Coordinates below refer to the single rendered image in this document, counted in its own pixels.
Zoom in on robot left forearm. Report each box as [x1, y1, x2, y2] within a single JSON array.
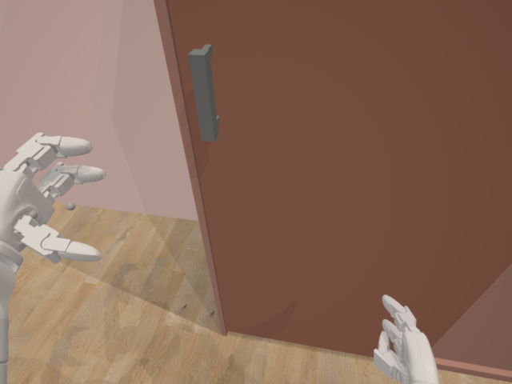
[[0, 241, 24, 384]]

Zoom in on robot left hand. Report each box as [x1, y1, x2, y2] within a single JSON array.
[[0, 132, 106, 264]]

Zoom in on wardrobe door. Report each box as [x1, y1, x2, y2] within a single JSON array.
[[168, 0, 512, 358], [431, 264, 512, 370]]

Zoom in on robot right hand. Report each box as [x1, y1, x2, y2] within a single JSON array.
[[374, 294, 439, 384]]

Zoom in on handle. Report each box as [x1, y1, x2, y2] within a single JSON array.
[[188, 44, 220, 142]]

